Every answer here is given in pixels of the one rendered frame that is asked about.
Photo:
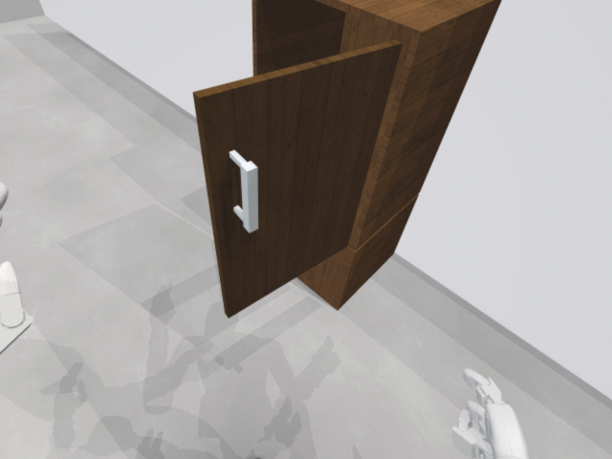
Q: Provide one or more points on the cupboard door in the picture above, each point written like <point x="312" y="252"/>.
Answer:
<point x="311" y="130"/>

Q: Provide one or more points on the handle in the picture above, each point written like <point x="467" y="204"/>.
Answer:
<point x="249" y="185"/>

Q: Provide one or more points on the robot left hand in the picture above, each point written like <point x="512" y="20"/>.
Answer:
<point x="13" y="321"/>

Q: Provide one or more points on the robot right hand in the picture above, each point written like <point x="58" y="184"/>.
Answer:
<point x="500" y="432"/>

